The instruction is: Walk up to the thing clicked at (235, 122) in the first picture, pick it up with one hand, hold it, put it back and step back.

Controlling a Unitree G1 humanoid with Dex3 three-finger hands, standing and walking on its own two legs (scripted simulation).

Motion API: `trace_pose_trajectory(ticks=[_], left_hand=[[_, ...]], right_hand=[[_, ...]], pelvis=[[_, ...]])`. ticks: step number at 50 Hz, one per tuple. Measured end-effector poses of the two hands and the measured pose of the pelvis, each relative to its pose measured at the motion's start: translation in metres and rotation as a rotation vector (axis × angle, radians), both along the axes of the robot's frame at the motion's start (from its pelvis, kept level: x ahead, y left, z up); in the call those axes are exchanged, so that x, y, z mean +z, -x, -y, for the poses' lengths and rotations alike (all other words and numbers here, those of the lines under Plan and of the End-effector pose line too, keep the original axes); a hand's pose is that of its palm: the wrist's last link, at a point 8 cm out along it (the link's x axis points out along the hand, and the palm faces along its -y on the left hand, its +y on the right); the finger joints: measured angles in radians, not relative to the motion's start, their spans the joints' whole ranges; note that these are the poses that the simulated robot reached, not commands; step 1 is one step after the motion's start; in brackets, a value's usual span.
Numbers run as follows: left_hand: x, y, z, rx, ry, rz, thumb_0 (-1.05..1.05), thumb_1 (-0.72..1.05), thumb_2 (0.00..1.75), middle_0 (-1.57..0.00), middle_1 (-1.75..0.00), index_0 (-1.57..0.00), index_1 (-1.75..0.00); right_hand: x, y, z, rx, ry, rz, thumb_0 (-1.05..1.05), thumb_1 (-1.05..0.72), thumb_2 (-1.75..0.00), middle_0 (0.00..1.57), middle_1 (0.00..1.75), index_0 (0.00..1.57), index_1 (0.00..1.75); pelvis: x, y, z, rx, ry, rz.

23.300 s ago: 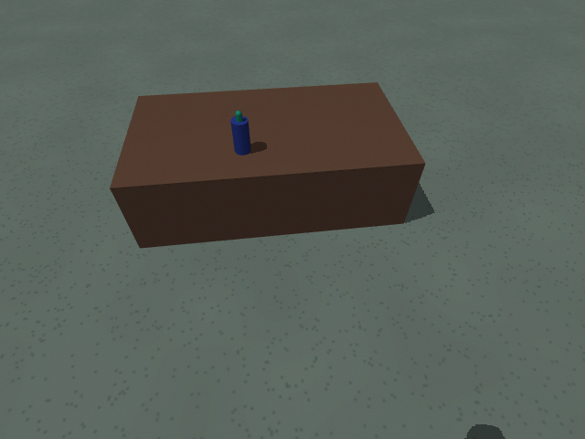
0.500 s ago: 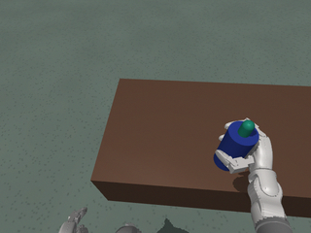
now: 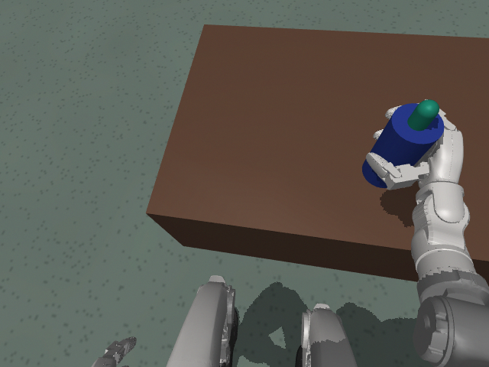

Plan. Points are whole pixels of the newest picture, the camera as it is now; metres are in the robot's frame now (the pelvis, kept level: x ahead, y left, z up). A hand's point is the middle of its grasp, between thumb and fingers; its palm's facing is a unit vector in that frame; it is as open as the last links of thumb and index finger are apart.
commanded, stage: crouch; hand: right
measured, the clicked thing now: (402, 143) +0.48 -0.16 +0.03
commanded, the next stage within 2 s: lower in 0.68 s
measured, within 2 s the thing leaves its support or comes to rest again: rests again in 1.66 s
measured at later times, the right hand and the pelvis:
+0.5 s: hand (380, 147) +0.52 -0.16 -0.05, palm faces +0.07 +1.00 -0.01, open 9.4 cm; pelvis -0.02 -0.01 -0.07, yaw +0 degrees
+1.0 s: hand (371, 151) +0.54 -0.16 -0.10, palm faces +0.06 +1.00 -0.01, open 9.4 cm; pelvis -0.02 -0.01 -0.10, yaw +0 degrees
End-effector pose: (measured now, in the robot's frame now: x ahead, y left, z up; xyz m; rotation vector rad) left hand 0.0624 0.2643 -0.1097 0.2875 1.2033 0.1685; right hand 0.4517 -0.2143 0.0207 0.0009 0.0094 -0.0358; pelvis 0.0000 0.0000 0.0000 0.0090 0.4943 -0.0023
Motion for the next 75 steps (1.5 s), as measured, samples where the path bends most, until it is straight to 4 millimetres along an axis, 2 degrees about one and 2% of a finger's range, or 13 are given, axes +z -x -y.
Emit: trace_pose_trajectory(ticks=[8, 17, 29, 46, 58, 75], left_hand=[[-0.027, 0.03, -0.001, 0.025, -0.006, -0.066, 0.01, 0.9, 0.9, -0.21, -0.31, -0.21, -0.31], [-0.046, 0.047, -0.008, 0.02, -0.048, -0.115, 0.01, 0.9, 0.9, -0.21, -0.31, -0.2, -0.31], [-0.065, 0.05, -0.008, 0.007, -0.058, -0.146, 0.01, 0.9, 0.9, -0.21, -0.31, -0.2, -0.31], [-0.085, 0.05, -0.005, 0.0, -0.058, -0.192, 0.01, 0.9, 0.9, -0.21, -0.31, -0.2, -0.31], [-0.114, 0.06, -0.007, -0.012, -0.063, -0.247, 0.01, 0.89, 0.9, -0.21, -0.31, -0.2, -0.31], [-0.143, 0.083, -0.009, -0.002, -0.07, -0.293, 0.0, 0.9, 0.89, -0.21, -0.31, -0.21, -0.31]], right_hand=[[-0.032, -0.016, -0.002, -0.016, -0.005, -0.015, 0.0, 0.34, -1.15, 0.77, 1.03, 0.78, 1.03], [-0.055, -0.032, 0.002, -0.025, 0.011, -0.015, 0.0, 0.34, -1.15, 0.77, 1.03, 0.77, 1.03], [-0.077, -0.051, 0.002, -0.033, 0.008, -0.037, 0.0, 0.34, -1.15, 0.77, 1.03, 0.77, 1.03], [-0.105, -0.065, 0.002, -0.032, 0.001, -0.052, 0.0, 0.33, -1.15, 0.77, 1.03, 0.77, 1.04], [-0.146, -0.069, 0.002, -0.032, 0.012, -0.042, 0.0, 0.33, -1.15, 0.77, 1.04, 0.77, 1.04], [-0.172, -0.072, -0.003, -0.026, 0.021, -0.043, 0.0, 0.33, -1.15, 0.76, 1.04, 0.77, 1.04]], pelvis=[[-0.028, 0.012, 0.002, 0.001, -0.004, -0.05], [-0.053, 0.021, 0.004, -0.005, -0.011, -0.089], [-0.072, 0.022, 0.005, -0.009, -0.018, -0.127], [-0.092, 0.02, 0.008, -0.015, -0.024, -0.16], [-0.124, 0.023, 0.009, -0.024, -0.028, -0.18], [-0.157, 0.035, 0.011, -0.031, -0.034, -0.172]])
